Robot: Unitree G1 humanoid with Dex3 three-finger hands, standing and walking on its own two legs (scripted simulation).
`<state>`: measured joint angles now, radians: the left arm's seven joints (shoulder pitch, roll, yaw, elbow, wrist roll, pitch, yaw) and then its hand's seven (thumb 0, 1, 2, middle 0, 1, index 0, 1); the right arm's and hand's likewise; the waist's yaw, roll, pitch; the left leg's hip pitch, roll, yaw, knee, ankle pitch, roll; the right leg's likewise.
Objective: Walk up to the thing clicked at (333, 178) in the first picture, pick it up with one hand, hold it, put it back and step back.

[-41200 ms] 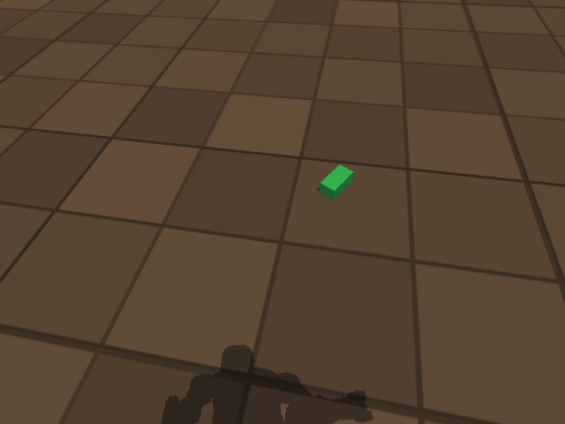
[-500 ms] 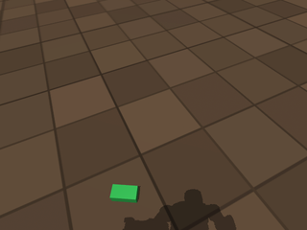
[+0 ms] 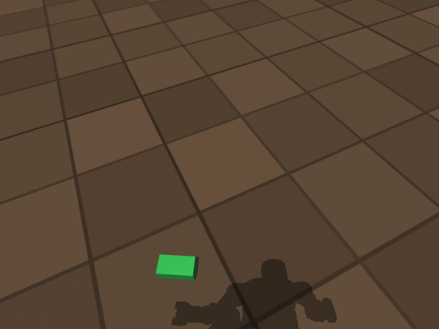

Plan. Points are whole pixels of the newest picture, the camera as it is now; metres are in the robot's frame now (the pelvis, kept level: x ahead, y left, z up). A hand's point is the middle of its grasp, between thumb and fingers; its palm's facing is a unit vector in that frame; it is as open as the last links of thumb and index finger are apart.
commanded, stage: step back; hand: left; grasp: from above
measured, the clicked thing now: (177, 267) +0.46 +0.24 -0.75
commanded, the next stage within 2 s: none
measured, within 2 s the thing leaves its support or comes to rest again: neither
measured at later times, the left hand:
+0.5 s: hand out of the picture +0.08 +0.33 -0.17, palm faces -0.06 -0.94 -0.35, open 7.4 cm
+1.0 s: hand out of the picture -0.03 +0.35 -0.16, palm faces -0.03 -0.92 -0.38, open 7.4 cm
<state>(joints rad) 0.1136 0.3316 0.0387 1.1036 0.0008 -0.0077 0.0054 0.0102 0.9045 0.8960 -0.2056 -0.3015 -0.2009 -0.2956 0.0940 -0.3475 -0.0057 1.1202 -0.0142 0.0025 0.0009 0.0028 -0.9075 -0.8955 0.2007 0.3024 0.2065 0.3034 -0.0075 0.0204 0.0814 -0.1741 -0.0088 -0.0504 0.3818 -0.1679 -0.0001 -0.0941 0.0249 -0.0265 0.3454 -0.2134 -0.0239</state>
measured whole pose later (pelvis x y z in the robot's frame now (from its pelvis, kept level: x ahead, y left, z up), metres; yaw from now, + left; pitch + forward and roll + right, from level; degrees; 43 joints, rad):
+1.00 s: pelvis -0.17 +0.09 -0.02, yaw +0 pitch -1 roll +0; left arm 0.10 0.37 0.07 0.77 0.03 0.05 0.01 0.01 0.90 0.90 -0.21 -0.30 -0.20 -0.30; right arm 0.16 -0.42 -0.05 0.88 0.00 0.02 -0.02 0.00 -0.91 -0.90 0.20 0.30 0.21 0.30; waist -0.01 -0.01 0.17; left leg -0.26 -0.04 -0.07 0.72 -0.44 -0.01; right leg -0.38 -0.02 0.02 0.61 -0.21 0.01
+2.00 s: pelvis -0.50 +0.07 -0.02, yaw -2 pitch -2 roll -2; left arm 0.15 0.40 0.09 0.77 0.02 0.10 -0.01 0.01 0.91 0.90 -0.21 -0.30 -0.20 -0.30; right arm 0.19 -0.36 -0.03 0.85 -0.05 0.01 -0.03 0.01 -0.90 -0.89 0.21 0.30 0.21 0.30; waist 0.00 -0.05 0.15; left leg -0.33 0.03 -0.03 0.59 -0.22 0.02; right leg -0.48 0.11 0.18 1.25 -0.49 0.00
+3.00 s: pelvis -0.63 -0.03 -0.02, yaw +3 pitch -3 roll +0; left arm 0.25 0.35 0.06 0.97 0.03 -0.06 -0.01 0.01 0.90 0.90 -0.21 -0.30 -0.20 -0.30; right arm 0.24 -0.42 -0.06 0.97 -0.03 0.00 0.01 0.00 -0.91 -0.90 0.20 0.30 0.20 0.30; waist 0.04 0.06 0.07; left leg -0.42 -0.01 -0.10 0.95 -0.43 0.01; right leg -0.25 -0.01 -0.09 0.60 -0.30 -0.04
